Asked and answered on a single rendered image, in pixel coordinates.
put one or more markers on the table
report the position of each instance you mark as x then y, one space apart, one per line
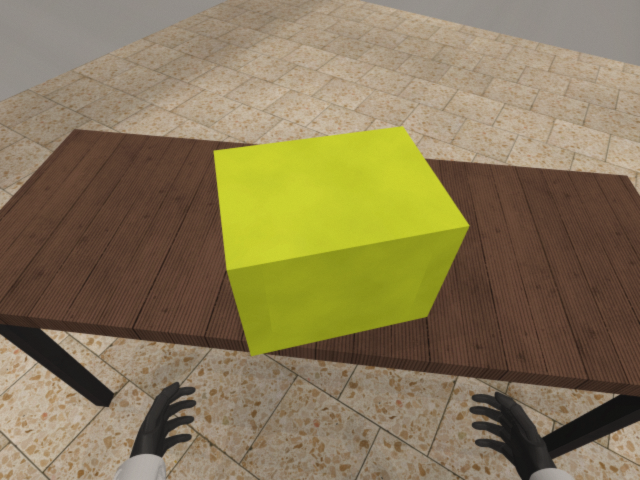
120 235

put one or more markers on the right robot hand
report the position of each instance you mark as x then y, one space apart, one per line
523 446

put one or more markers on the carton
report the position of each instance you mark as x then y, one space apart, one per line
333 235

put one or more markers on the left robot hand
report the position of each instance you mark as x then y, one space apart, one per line
151 435

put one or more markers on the robot left forearm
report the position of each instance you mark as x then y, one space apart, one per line
142 467

